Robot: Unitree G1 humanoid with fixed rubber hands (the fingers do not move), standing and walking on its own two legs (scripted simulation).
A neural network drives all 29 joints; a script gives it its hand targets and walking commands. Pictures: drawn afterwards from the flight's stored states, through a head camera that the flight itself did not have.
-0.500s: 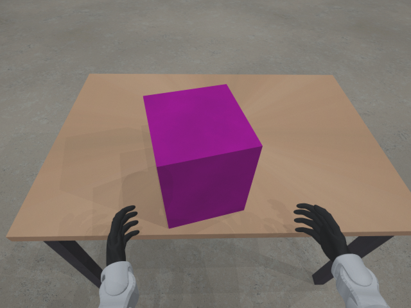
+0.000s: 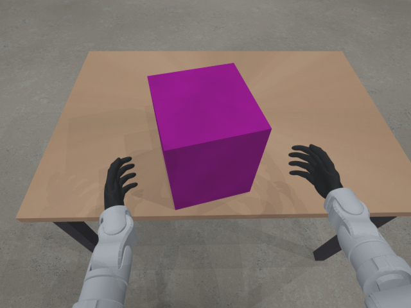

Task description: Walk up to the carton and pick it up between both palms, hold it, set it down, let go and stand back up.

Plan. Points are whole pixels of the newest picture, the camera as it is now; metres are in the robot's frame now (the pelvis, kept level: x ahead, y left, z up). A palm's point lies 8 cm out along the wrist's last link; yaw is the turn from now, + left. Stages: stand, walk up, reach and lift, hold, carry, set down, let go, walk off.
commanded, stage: reach and lift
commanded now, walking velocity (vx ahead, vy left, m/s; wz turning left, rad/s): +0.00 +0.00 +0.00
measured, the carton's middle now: (203, 139) +0.47 +0.04 +0.00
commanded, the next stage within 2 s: none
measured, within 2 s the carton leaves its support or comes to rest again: neither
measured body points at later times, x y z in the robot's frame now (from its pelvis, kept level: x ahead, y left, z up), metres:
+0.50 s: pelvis -0.01 +0.00 +0.00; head +0.06 +0.00 +0.45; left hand +0.36 +0.22 +0.07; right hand +0.43 -0.19 +0.07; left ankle +0.01 +0.15 -0.74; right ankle +0.01 -0.08 -0.74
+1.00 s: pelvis +0.00 -0.01 +0.00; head +0.08 -0.01 +0.44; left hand +0.40 +0.23 +0.11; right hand +0.50 -0.16 +0.13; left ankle +0.01 +0.15 -0.74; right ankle +0.01 -0.08 -0.74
